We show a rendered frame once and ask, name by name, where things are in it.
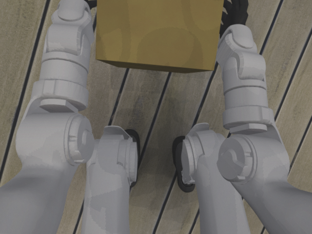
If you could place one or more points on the robot right hand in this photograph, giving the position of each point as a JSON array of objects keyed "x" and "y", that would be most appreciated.
[{"x": 237, "y": 14}]

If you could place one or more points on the robot left forearm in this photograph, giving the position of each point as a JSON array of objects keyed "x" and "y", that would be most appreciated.
[{"x": 65, "y": 62}]

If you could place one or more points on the robot right forearm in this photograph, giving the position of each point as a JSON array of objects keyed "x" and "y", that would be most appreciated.
[{"x": 244, "y": 85}]

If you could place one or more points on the carton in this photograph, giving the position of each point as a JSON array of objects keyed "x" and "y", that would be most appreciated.
[{"x": 179, "y": 36}]

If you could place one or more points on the right robot upper arm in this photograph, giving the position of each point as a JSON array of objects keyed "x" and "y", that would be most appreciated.
[{"x": 258, "y": 168}]

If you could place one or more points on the left robot upper arm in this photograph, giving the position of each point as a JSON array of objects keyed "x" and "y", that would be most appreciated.
[{"x": 50, "y": 146}]

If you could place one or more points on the robot left thigh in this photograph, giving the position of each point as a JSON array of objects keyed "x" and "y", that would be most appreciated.
[{"x": 108, "y": 181}]

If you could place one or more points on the robot left hand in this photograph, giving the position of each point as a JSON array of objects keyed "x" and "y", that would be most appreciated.
[{"x": 91, "y": 3}]

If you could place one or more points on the left robot shin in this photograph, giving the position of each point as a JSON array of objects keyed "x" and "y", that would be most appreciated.
[{"x": 108, "y": 130}]

